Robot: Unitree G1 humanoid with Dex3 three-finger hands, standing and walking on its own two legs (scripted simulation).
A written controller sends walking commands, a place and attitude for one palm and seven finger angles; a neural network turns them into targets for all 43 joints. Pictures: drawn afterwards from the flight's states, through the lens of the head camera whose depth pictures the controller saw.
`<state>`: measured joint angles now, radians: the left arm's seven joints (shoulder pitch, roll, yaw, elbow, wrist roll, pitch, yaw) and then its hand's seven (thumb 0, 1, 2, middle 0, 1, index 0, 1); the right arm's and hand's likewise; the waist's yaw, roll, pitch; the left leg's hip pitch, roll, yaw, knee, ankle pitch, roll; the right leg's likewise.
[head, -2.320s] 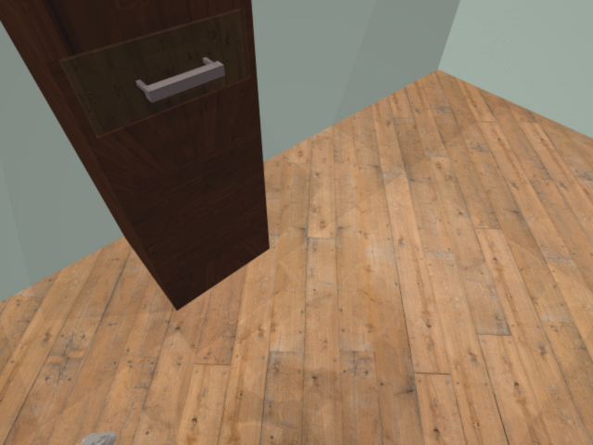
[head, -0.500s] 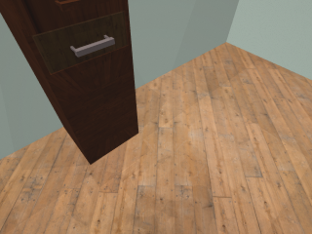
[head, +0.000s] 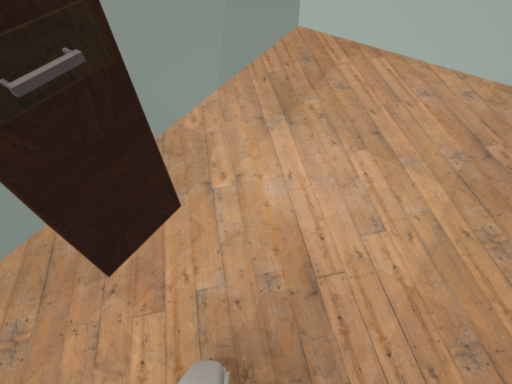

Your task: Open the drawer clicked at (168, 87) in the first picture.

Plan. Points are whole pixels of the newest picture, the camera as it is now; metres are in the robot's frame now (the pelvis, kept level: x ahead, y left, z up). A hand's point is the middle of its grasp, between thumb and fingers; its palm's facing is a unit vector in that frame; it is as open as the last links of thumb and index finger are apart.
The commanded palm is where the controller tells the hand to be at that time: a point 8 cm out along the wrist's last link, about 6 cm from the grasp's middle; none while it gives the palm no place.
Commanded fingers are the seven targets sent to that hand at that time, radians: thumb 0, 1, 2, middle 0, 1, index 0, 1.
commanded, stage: walk to a spot facing it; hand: left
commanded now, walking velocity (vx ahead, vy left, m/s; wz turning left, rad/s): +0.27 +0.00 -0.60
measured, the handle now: (42, 69) +0.70 +0.56 +0.08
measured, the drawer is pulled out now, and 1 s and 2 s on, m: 0.00 0.00 0.00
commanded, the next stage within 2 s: turn to face it in 1.48 s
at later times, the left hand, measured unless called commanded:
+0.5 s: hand (144, 346) +0.19 +0.24 -0.16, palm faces -0.24 -0.95 -0.20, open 7.4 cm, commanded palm none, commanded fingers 0.00 0.90 0.90 -0.20 -0.30 -0.20 -0.30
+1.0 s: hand (269, 249) +0.41 +0.02 -0.17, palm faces -0.55 -0.81 -0.20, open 7.2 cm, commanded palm none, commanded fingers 0.00 0.90 0.90 -0.20 -0.30 -0.20 -0.30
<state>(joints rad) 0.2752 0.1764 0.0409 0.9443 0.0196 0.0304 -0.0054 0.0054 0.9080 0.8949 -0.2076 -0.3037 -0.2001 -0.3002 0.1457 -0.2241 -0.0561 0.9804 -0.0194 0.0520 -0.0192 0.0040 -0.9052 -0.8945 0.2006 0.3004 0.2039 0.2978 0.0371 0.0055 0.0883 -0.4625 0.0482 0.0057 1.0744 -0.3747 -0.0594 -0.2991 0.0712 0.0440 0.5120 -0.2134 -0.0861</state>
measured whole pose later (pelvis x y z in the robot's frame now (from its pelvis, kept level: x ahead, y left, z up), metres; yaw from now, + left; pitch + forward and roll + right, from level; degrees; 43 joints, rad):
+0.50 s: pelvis +0.06 +0.04 +0.01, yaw -18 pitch +0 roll -1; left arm 0.25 0.29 0.11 0.93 0.04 0.04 -0.06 0.01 0.91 0.90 -0.20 -0.30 -0.19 -0.30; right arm 0.35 -0.19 -0.02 0.97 -0.03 -0.06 -0.03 0.00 -0.90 -0.89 0.20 0.30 0.20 0.30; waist 0.02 -0.05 -0.01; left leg -0.05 0.06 0.13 0.35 -0.31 0.00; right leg -0.62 -0.03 0.01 1.13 -0.23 0.04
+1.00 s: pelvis +0.22 -0.08 +0.00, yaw -33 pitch +0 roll -1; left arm 0.17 0.20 0.06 0.97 0.02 -0.03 -0.01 -0.01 0.94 0.89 -0.21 -0.30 -0.20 -0.30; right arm 0.29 -0.17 -0.05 0.98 -0.03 -0.02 0.00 0.00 -0.91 -0.89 0.20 0.30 0.20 0.30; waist -0.05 0.00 0.06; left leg -0.56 0.18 0.07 1.06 -0.29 -0.05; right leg -0.27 0.06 -0.07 0.49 -0.21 -0.08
